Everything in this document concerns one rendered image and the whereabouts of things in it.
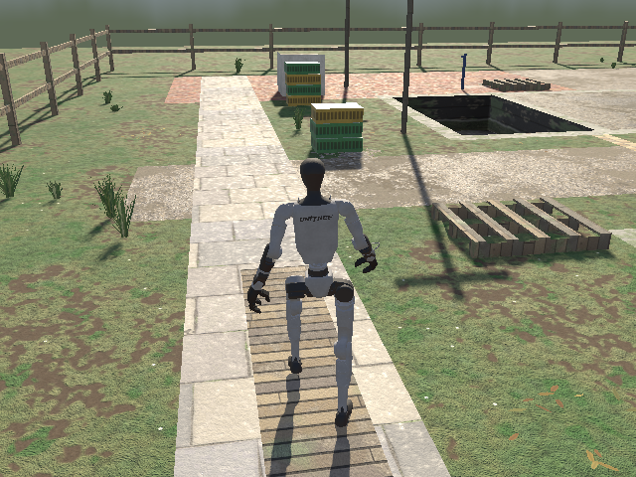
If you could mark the robot left forearm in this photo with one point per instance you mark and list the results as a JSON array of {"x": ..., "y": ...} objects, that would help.
[{"x": 263, "y": 271}]

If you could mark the left robot upper arm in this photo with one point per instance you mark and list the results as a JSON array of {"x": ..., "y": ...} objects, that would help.
[{"x": 282, "y": 213}]

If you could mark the right robot hand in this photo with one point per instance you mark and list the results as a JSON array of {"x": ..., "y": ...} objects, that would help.
[{"x": 372, "y": 265}]

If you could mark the robot right shin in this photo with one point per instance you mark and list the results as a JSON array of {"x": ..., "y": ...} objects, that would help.
[{"x": 343, "y": 377}]

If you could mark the robot right forearm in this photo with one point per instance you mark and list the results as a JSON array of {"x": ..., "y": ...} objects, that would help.
[{"x": 368, "y": 252}]

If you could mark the robot right thigh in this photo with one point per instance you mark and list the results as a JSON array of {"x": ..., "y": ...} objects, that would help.
[{"x": 344, "y": 301}]

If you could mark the right robot upper arm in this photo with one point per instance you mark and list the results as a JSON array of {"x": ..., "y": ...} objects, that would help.
[{"x": 346, "y": 209}]

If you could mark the left robot hand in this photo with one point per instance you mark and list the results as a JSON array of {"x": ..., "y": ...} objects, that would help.
[{"x": 252, "y": 298}]

